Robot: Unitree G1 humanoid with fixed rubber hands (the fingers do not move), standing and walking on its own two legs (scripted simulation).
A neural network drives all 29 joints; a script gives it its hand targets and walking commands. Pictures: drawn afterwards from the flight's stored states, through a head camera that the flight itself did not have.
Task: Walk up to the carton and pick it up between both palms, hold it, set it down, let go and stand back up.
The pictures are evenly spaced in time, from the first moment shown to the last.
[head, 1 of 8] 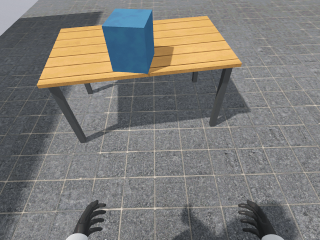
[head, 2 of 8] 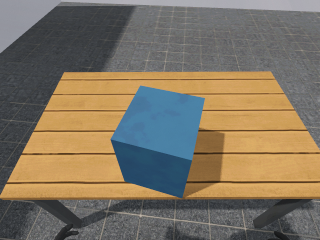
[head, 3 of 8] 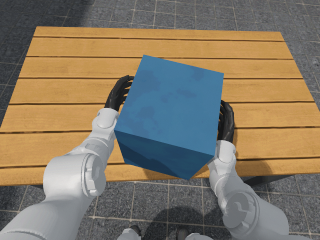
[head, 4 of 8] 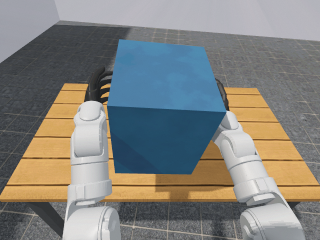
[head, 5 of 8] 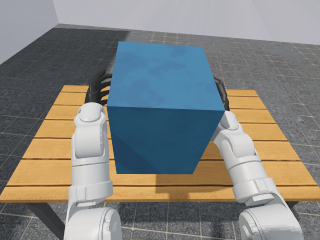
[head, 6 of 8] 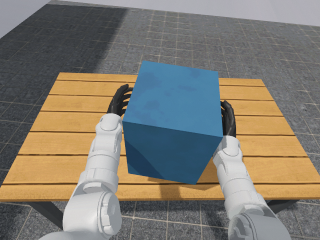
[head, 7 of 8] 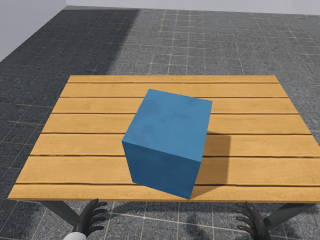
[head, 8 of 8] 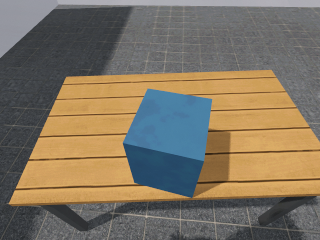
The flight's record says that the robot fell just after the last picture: no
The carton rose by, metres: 0.22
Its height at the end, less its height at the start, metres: +0.00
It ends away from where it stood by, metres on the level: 0.01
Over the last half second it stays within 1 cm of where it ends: yes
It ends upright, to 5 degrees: yes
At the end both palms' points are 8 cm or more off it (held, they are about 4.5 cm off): yes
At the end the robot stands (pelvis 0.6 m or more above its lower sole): yes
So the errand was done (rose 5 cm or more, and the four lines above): yes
